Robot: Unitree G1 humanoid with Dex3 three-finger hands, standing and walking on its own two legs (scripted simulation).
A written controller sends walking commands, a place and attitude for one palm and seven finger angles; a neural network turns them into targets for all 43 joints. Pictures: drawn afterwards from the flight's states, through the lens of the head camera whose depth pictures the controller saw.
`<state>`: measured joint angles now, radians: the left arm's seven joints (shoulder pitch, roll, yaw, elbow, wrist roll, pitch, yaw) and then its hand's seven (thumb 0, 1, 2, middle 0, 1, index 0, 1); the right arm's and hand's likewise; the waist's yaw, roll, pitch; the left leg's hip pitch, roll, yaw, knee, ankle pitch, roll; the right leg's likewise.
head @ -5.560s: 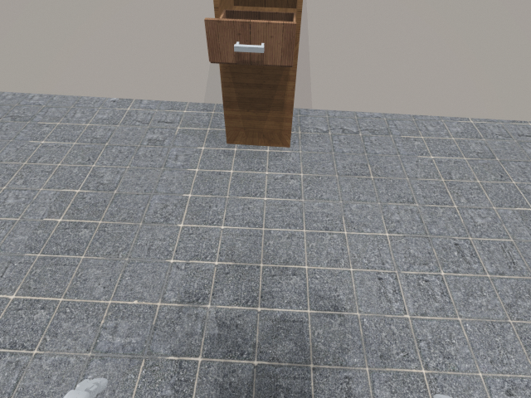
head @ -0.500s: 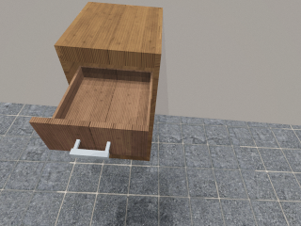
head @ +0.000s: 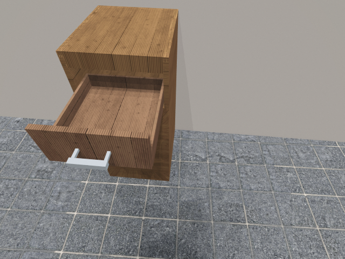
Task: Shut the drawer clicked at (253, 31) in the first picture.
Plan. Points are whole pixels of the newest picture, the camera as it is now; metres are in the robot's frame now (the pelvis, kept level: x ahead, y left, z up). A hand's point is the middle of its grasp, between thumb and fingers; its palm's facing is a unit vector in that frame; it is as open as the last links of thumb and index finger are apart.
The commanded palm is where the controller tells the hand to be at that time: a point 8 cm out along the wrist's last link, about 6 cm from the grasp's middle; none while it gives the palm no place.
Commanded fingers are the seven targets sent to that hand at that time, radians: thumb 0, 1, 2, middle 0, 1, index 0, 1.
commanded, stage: come to a stop and stand still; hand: left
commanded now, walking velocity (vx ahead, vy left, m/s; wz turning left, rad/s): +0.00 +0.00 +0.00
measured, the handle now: (90, 158) +0.38 +0.27 -0.04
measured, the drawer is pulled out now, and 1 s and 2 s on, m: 0.30 0.30 0.30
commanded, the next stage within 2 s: look again from close up in 0.32 s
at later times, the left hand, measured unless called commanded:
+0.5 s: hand out of the picture -0.04 +0.17 -0.17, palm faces +0.02 -0.98 -0.19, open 7.3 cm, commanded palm none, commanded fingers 0.00 0.90 0.90 -0.20 -0.30 -0.20 -0.30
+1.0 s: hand out of the picture -0.05 +0.21 -0.18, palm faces +0.04 -0.98 -0.18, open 7.3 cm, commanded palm none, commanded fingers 0.00 0.90 0.90 -0.20 -0.30 -0.20 -0.30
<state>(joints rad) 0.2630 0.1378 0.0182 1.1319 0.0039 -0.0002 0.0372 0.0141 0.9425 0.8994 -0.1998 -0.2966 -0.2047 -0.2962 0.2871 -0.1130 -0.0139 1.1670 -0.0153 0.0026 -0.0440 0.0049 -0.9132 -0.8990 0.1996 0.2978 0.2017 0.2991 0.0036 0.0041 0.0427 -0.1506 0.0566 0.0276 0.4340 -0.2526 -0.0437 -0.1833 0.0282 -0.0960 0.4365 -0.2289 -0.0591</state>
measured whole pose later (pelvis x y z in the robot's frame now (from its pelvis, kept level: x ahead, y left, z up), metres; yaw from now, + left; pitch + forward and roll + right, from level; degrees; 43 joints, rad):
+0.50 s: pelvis -0.02 +0.01 +0.00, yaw +0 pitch -2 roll -1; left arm 0.32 0.10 -0.01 1.14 0.02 -0.04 0.05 0.00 0.91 0.90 -0.20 -0.30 -0.20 -0.30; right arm 0.32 -0.14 -0.01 1.12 -0.01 -0.01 -0.03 0.00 -0.91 -0.90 0.20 0.30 0.20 0.30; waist -0.01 0.05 0.05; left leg -0.20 0.06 0.03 0.49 -0.25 -0.03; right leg -0.21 0.03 -0.09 0.44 -0.19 -0.05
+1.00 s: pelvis -0.03 +0.05 +0.00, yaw +1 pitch -2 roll +0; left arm 0.34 0.14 -0.01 1.08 0.02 -0.01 0.04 0.01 0.91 0.90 -0.20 -0.30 -0.20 -0.30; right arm 0.33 -0.13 0.01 1.08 -0.02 -0.02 -0.02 0.00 -0.91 -0.90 0.20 0.30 0.20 0.30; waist 0.00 -0.01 0.01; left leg -0.22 -0.03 0.05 0.47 -0.22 0.04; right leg -0.25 -0.06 -0.07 0.48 -0.19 0.01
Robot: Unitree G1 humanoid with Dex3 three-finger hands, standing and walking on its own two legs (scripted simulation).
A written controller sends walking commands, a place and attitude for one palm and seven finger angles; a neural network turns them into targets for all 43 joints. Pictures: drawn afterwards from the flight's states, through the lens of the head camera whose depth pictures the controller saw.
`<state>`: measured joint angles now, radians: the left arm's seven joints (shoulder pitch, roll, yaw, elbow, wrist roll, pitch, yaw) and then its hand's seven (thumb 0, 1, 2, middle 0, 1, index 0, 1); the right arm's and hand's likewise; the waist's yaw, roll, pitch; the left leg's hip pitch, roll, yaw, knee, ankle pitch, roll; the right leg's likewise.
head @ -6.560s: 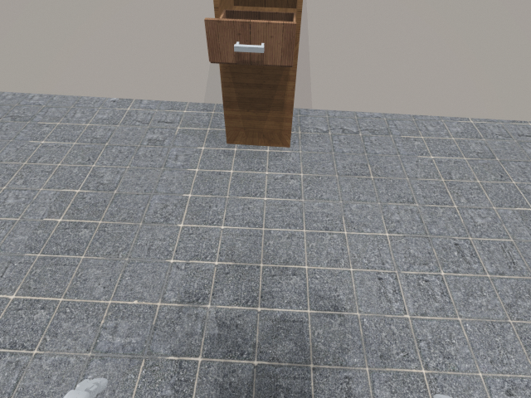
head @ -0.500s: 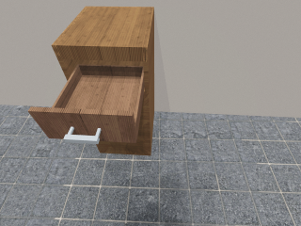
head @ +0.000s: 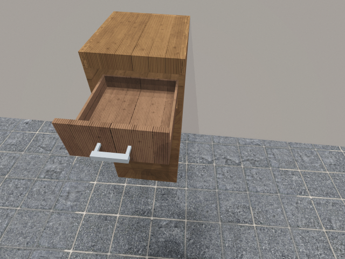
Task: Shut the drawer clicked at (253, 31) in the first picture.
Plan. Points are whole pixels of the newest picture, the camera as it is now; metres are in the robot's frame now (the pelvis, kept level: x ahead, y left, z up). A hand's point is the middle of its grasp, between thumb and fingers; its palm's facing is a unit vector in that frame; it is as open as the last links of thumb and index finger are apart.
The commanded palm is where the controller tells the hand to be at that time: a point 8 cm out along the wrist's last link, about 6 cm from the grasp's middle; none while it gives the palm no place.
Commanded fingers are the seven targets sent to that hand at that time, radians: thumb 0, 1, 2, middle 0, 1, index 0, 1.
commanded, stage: shuffle to correct the standing spot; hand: left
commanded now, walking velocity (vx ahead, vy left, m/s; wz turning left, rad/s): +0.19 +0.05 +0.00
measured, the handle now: (112, 152) +0.42 +0.21 -0.04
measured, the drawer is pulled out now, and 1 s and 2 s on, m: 0.30 0.30 0.30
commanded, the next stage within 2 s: come to a stop and stand still in 0.54 s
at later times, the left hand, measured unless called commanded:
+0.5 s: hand out of the picture +0.05 +0.17 -0.19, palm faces +0.02 -0.99 -0.15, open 7.3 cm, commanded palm none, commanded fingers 0.00 0.90 0.90 -0.20 -0.30 -0.20 -0.30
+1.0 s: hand out of the picture +0.14 +0.25 -0.18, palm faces +0.00 -0.98 -0.18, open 7.3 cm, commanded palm none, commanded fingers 0.00 0.90 0.90 -0.20 -0.30 -0.20 -0.30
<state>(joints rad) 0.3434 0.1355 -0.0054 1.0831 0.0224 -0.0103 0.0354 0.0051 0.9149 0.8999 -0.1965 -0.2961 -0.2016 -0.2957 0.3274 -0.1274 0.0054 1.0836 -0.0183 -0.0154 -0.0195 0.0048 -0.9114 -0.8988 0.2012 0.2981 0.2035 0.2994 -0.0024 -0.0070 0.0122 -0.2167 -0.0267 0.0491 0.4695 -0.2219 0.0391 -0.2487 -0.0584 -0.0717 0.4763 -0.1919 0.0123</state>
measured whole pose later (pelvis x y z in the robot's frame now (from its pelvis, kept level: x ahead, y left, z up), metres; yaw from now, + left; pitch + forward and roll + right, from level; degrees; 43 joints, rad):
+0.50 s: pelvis +0.07 +0.02 -0.01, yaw -2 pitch -1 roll +0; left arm 0.37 0.12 0.02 1.09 0.03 -0.03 0.02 0.01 0.91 0.90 -0.20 -0.30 -0.20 -0.30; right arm 0.38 -0.12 0.01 1.11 -0.02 -0.05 -0.03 0.00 -0.91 -0.90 0.20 0.30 0.20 0.30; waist -0.01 0.00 0.02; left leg -0.16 -0.03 0.08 0.57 -0.39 0.07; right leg -0.23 -0.04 -0.09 0.59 -0.32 -0.03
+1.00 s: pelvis +0.12 +0.08 +0.00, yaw -2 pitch +0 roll -1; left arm 0.30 0.16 0.04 1.02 0.03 0.03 0.02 0.00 0.92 0.90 -0.20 -0.30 -0.20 -0.30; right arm 0.20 -0.16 -0.03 1.04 -0.03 -0.01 -0.04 0.01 -0.94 -0.90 0.20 0.30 0.21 0.30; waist 0.00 -0.01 0.06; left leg -0.34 0.04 0.12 0.51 -0.16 0.05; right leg -0.33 -0.02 -0.07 0.80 -0.48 -0.01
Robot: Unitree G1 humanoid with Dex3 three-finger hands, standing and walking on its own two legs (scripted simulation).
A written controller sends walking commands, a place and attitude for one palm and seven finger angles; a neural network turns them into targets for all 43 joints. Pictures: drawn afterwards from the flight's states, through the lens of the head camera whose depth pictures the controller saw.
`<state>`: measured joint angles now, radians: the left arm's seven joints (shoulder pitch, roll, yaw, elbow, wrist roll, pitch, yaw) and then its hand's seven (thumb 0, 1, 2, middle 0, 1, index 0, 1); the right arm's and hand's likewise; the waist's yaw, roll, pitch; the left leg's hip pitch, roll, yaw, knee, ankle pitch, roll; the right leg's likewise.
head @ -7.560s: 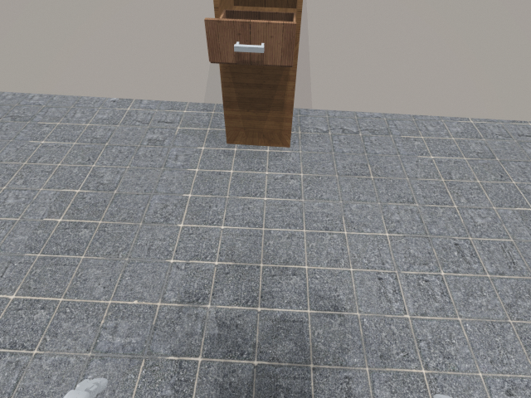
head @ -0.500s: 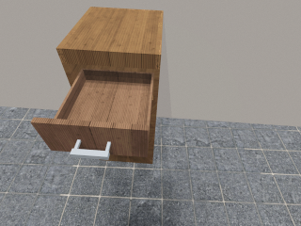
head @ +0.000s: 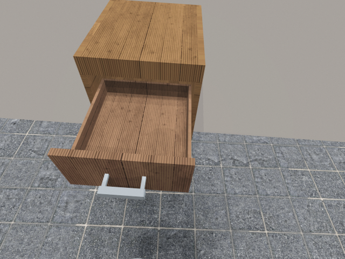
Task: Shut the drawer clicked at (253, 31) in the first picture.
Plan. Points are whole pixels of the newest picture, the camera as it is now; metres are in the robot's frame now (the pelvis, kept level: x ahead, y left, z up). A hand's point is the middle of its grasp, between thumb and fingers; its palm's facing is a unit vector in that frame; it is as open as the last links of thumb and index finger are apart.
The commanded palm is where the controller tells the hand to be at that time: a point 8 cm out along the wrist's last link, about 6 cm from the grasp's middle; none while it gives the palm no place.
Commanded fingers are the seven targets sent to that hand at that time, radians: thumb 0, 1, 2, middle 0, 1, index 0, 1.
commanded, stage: come to a stop and stand still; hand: left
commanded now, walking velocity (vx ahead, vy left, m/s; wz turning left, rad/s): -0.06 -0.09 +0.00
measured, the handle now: (123, 185) +0.29 +0.14 -0.03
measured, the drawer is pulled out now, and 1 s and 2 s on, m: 0.30 0.30 0.30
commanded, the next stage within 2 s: look again from close up in 1.36 s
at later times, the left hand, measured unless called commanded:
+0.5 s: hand out of the picture +0.00 +0.14 -0.17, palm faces +0.02 -0.98 -0.19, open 7.2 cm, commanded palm none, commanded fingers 0.00 0.90 0.90 -0.20 -0.30 -0.20 -0.30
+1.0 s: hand out of the picture +0.02 +0.17 -0.17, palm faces -0.01 -0.98 -0.21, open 7.3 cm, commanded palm none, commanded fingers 0.00 0.90 0.90 -0.20 -0.30 -0.20 -0.30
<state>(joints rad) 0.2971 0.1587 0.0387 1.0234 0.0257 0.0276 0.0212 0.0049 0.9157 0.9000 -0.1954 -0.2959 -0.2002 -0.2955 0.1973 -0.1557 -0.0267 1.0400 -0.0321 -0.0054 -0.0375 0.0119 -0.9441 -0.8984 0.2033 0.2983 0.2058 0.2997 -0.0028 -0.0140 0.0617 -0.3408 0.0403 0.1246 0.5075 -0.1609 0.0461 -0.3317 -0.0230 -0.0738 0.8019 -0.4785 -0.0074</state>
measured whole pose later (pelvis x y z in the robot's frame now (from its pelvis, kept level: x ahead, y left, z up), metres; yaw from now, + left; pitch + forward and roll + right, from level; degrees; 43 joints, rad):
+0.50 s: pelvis -0.01 -0.02 +0.00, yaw -1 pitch -1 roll -1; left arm 0.30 0.14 0.00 1.08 0.02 -0.02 0.05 0.01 0.94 0.90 -0.20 -0.30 -0.20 -0.30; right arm 0.28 -0.14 0.00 1.12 -0.01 0.00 -0.03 0.01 -0.93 -0.90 0.20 0.30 0.20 0.30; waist 0.00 0.01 0.03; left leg -0.24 0.04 0.04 0.51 -0.26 0.00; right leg -0.18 0.03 -0.08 0.45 -0.25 -0.04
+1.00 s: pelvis +0.01 +0.00 +0.00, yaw -1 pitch +0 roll +1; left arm 0.31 0.14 -0.01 1.05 0.02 -0.01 0.04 0.01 0.91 0.90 -0.20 -0.30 -0.20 -0.30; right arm 0.31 -0.15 0.01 1.08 -0.01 -0.03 -0.02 0.01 -0.92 -0.90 0.20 0.30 0.20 0.30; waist 0.00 0.02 0.01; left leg -0.21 -0.01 0.08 0.49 -0.27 0.03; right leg -0.20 -0.02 -0.05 0.52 -0.31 -0.01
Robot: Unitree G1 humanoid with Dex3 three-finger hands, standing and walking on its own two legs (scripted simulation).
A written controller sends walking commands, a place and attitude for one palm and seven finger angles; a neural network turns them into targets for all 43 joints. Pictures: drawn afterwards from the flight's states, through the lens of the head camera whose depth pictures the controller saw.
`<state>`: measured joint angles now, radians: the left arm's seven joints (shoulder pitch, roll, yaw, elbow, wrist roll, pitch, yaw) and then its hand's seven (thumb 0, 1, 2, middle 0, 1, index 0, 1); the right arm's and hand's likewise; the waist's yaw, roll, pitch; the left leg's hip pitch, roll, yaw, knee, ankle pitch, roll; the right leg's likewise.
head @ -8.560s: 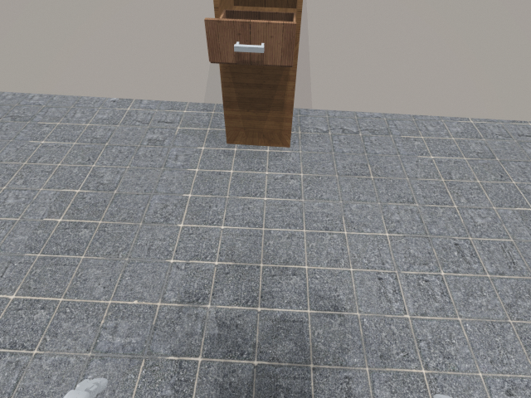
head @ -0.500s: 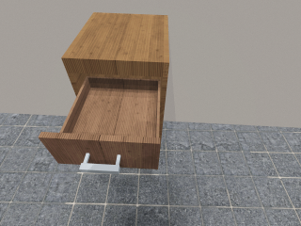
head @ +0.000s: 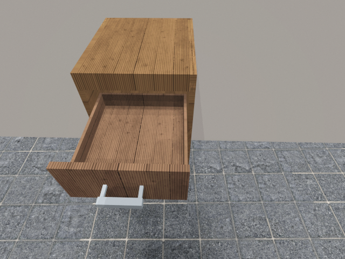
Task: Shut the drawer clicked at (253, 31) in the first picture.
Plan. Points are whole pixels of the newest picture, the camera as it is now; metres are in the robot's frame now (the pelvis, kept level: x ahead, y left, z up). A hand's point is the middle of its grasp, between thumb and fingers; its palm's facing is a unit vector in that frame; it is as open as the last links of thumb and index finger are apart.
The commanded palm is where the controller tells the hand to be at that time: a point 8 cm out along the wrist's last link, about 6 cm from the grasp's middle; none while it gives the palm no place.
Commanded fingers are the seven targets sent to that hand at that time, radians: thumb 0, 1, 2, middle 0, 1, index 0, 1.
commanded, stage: come to a stop and stand still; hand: left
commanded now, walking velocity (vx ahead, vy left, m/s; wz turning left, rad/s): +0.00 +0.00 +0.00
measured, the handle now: (121, 195) +0.28 +0.15 -0.04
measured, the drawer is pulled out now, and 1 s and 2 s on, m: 0.30 0.30 0.30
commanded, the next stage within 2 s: look again from close up in 0.36 s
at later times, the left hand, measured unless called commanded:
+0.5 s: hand out of the picture +0.02 +0.16 -0.17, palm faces +0.02 -0.98 -0.21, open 7.3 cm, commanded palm none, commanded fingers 0.00 0.90 0.90 -0.20 -0.30 -0.20 -0.30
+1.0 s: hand out of the picture +0.00 +0.14 -0.17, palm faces +0.02 -0.98 -0.19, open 7.3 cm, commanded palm none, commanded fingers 0.00 0.90 0.90 -0.20 -0.30 -0.20 -0.30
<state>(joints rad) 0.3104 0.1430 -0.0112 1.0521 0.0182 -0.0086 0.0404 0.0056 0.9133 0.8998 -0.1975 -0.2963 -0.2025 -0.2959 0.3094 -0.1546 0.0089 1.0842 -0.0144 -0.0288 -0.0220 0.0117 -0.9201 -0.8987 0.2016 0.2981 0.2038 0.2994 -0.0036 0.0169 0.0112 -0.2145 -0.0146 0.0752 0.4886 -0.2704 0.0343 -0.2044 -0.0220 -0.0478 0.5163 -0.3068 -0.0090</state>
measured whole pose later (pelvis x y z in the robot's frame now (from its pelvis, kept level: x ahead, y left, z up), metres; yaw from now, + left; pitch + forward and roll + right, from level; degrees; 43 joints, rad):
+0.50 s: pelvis +0.01 -0.01 +0.00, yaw +0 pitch -1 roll +1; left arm 0.29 0.16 -0.01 1.07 0.02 -0.01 0.04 0.01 0.92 0.90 -0.20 -0.30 -0.20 -0.30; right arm 0.26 -0.16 0.01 1.12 -0.01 -0.03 -0.03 0.01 -0.92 -0.90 0.20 0.30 0.20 0.30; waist 0.00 0.00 0.03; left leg -0.15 0.00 0.06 0.44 -0.26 0.01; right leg -0.14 0.00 -0.06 0.46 -0.30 -0.03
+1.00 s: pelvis +0.01 -0.03 +0.00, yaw +0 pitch -1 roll +1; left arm 0.32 0.14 -0.02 1.08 0.01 -0.01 0.04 0.01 0.91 0.90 -0.20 -0.30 -0.20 -0.30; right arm 0.28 -0.14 0.02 1.15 -0.01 -0.03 -0.03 0.01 -0.91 -0.90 0.20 0.30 0.20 0.30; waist 0.00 -0.01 0.03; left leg -0.15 0.02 0.06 0.42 -0.24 -0.01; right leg -0.14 0.02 -0.07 0.43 -0.28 -0.05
